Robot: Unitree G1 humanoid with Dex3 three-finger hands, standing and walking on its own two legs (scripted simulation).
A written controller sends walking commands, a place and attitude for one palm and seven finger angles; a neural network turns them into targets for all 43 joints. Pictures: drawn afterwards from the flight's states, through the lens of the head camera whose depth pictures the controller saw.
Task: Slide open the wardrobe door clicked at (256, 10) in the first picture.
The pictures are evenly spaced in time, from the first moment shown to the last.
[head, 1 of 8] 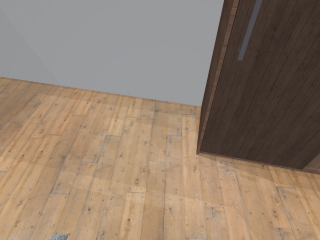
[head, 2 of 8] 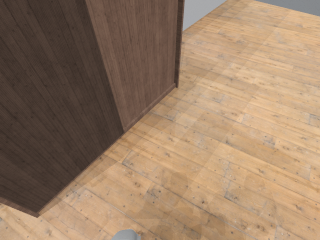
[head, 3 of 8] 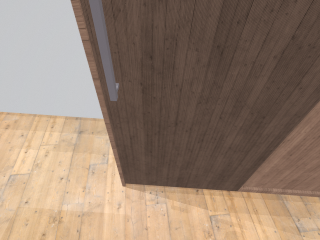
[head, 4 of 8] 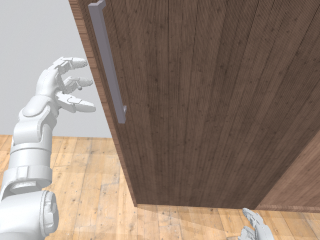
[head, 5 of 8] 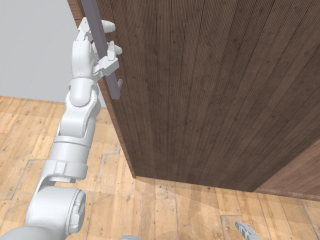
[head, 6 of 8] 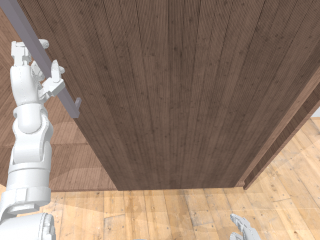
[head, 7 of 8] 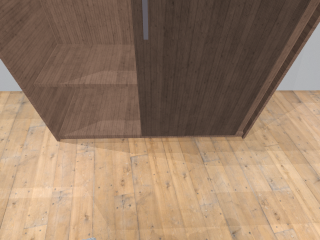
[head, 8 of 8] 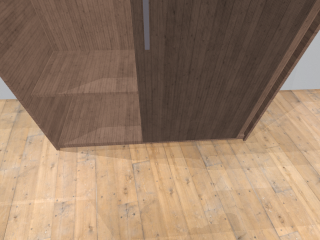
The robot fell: no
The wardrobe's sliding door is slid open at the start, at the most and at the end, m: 0.00 0.61 0.61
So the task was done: yes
